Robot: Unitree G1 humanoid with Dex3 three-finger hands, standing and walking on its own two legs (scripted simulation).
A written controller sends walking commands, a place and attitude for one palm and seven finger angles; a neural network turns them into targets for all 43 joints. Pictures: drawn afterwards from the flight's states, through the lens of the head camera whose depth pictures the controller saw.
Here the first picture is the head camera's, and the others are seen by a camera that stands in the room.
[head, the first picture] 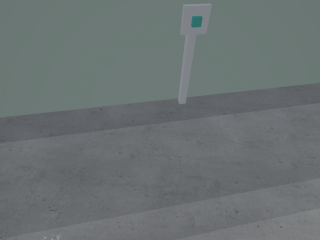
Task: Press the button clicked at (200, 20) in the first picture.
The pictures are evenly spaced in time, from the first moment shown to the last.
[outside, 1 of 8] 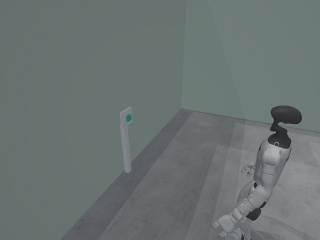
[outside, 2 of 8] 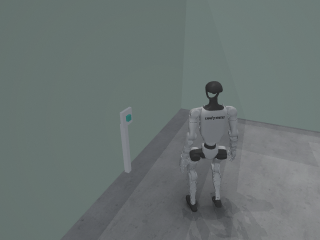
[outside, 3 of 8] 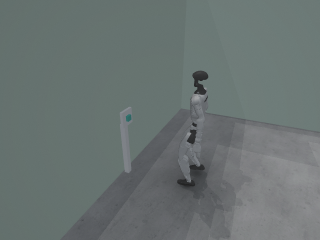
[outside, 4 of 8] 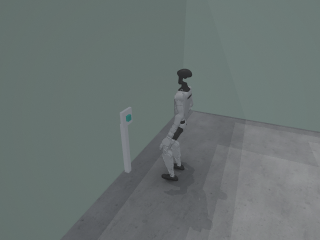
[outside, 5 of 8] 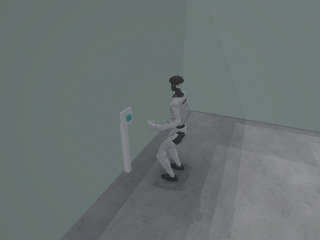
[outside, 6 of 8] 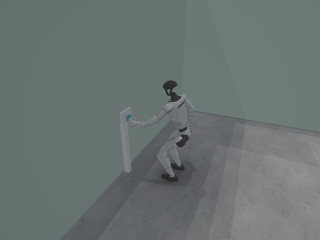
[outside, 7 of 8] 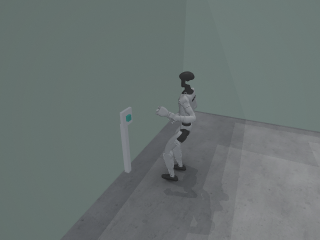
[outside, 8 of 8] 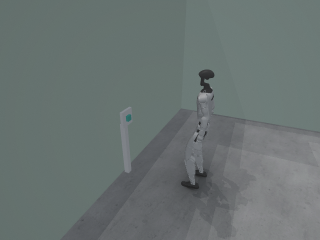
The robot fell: no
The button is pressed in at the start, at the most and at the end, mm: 0 11 0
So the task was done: yes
